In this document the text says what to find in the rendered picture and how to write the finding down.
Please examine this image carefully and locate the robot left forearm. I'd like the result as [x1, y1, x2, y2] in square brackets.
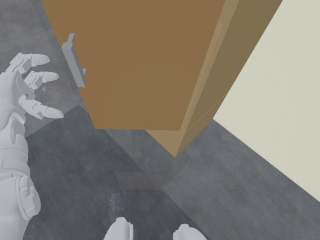
[0, 105, 30, 181]

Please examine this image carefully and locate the cupboard door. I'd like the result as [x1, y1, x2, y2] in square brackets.
[41, 0, 226, 131]

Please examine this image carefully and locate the robot right thigh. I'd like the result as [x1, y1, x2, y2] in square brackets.
[173, 227, 207, 240]

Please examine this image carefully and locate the handle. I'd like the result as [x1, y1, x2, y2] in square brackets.
[61, 33, 87, 88]

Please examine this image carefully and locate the left robot upper arm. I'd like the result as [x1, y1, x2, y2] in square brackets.
[0, 175, 41, 240]

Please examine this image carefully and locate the left robot shin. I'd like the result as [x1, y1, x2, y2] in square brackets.
[115, 217, 127, 222]

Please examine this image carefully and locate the robot left hand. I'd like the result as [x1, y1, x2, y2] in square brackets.
[0, 52, 64, 119]

